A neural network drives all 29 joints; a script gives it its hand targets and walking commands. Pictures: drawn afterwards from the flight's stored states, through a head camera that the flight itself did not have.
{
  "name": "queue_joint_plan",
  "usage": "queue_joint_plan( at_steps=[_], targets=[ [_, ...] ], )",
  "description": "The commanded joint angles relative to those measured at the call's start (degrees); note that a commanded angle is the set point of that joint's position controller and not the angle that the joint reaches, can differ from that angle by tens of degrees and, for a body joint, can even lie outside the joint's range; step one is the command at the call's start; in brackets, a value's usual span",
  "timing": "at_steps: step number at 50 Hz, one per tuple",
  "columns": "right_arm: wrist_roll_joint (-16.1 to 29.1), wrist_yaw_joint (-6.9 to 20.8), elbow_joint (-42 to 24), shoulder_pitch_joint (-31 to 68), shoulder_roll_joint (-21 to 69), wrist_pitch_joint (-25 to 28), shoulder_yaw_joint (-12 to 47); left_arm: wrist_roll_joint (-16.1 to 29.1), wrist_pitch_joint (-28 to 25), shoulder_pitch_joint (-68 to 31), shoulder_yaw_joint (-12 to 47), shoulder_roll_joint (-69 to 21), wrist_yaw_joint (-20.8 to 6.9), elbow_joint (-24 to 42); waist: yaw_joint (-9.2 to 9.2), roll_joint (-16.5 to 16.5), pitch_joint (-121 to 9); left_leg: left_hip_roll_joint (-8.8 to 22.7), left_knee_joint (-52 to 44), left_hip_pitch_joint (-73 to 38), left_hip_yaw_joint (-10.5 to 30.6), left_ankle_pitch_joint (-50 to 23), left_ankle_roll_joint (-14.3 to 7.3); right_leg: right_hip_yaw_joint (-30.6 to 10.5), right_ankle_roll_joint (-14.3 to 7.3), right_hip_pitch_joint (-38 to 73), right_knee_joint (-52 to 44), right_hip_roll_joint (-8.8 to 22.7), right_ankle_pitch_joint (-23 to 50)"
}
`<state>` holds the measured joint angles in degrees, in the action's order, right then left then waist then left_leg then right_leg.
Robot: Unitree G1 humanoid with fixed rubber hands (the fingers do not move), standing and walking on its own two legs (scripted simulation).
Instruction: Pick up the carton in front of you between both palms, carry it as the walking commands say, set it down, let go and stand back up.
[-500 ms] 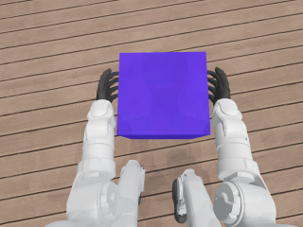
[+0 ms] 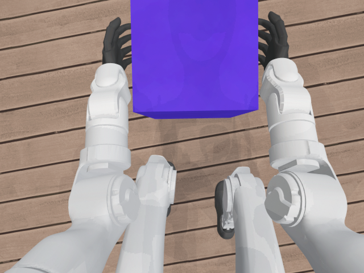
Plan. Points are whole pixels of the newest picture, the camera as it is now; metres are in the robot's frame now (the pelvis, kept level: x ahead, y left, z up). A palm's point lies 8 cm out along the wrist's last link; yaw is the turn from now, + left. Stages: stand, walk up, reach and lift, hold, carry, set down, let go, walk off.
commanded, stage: set down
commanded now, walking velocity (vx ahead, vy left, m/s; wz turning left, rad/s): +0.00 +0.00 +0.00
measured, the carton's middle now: (192, 70) +0.51 +0.06 -0.18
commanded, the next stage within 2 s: none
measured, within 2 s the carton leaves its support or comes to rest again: rests again in 1.06 s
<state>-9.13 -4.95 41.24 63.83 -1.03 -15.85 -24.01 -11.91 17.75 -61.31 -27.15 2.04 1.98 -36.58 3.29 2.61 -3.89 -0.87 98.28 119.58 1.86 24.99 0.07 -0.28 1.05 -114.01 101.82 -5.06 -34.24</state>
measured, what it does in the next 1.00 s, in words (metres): lowers itself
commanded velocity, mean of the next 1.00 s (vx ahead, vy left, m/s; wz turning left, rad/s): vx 0.00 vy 0.00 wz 0.00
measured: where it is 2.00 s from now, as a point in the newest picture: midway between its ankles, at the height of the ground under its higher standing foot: (194, 209)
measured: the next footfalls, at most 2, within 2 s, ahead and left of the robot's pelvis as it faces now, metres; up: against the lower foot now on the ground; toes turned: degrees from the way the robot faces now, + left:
none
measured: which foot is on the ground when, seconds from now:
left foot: down 0.00-1.00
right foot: down 0.00-1.00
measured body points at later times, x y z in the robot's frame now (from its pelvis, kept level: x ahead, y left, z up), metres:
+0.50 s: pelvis -0.01 +0.00 -0.09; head +0.37 +0.04 +0.14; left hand +0.53 +0.24 -0.26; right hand +0.57 -0.06 -0.27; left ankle +0.12 +0.12 -0.46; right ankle +0.07 -0.12 -0.46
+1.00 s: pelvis -0.01 -0.01 -0.12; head +0.36 +0.02 +0.12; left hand +0.52 +0.24 -0.29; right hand +0.57 -0.07 -0.30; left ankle +0.12 +0.12 -0.46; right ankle +0.07 -0.12 -0.46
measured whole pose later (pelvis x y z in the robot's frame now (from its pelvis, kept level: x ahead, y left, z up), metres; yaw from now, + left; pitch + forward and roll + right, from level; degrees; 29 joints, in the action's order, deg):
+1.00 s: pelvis -0.01 -0.01 -0.12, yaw -1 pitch +37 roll +0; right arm 1.0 -8.1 58.1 87.7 -12.7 -13.3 -10.1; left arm -2.1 14.3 -82.8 -22.1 17.1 -0.4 -54.1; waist 6.9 2.0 21.9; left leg 1.3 122.4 131.1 0.9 28.7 0.7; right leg -0.1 1.0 -126.6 127.5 -8.2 -38.3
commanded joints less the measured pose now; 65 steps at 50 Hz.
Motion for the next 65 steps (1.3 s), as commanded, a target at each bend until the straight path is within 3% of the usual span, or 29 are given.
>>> queue_joint_plan(
  at_steps=[1, 15, 22, 26, 30, 43, 48, 65],
  targets=[
    [5.97, 12.96, 0.7, 37.04, 50.26, 0.99, 26.65, 6.78, -0.58, -37.01, 28.53, -49.74, -11.94, -0.76, 2.25, -2.3, -61.29, -6.82, -2.86, -48.6, -3.68, -18.24, 1.98, 3.25, 0.43, 13.85, -8.0, -6.64, 12.25],
    [10.21, 12.52, 3.36, 47.99, 43.7, 1.97, 28.33, 10.4, -1.48, -48.2, 28.63, -41.86, -12.63, -0.88, 4.06, -2.08, -59.35, -5.02, 7.86, -46.36, -4.56, -19.72, 1.77, 4.23, 0.05, 8.14, 2.76, -5.78, 11.33],
    [13.88, 11.38, 3.68, 52.87, 40.95, 3.19, 31.53, 13.95, -2.82, -52.61, 29.43, -37.33, -13.52, -1.63, 5.91, -0.42, -57.64, -3.99, 13.41, -43.81, -5.24, -23.17, 1.34, 3.94, 0.04, 10.37, 8.13, -5.28, 14.43],
    [16.63, 10.21, 0.74, 57.07, 40.33, 4.37, 34.53, 17.52, -3.2, -53.66, 30.69, -38.84, -13.96, -2.03, 5.76, 0.38, -61.96, -3.73, 16.41, -46.37, -4.91, -28.74, 1.1, 4.03, -0.07, 13.4, 10.81, -5.14, 18.59],
    [16.65, 9.61, 0.63, 56.64, 42.1, 4.38, 35.32, 19.11, -2.95, -53.21, 30.7, -39.71, -15.06, -2.56, 5.74, 2.89, -61.09, -3.78, 17.62, -41.36, -4.63, -29.76, 0.84, 3.73, -0.43, 16.67, 12.49, -5.03, 22.15],
    [15.52, 10.78, 6.79, 55.91, 40.2, 5.19, 30.9, 15.84, -4.22, -51.96, 24.13, -36.0, -16.49, -9.28, 7.73, 4.92, -42.7, -3.21, 18.87, -28.39, -4.98, -18.92, -0.22, 2.18, -0.92, 10.91, 13.28, -4.97, 14.83],
    [15.01, 10.72, 7.52, 57.02, 38.31, 5.42, 30.41, 16.05, -4.66, -52.73, 23.0, -35.06, -17.09, -11.22, 7.73, 5.96, -39.61, -2.99, 19.57, -26.02, -4.74, -16.94, -0.44, 1.86, -1.13, 11.21, 13.88, -4.56, 13.79],
    [7.71, 12.66, 15.76, 46.36, 31.04, 3.62, 23.08, 12.52, -4.52, -47.34, 17.99, -28.5, -17.91, -19.18, 3.79, 3.94, -18.08, -3.09, 20.38, -18.93, -2.72, -7.02, -0.89, 1.24, -1.87, 2.71, 14.29, -3.52, 5.16]
  ],
)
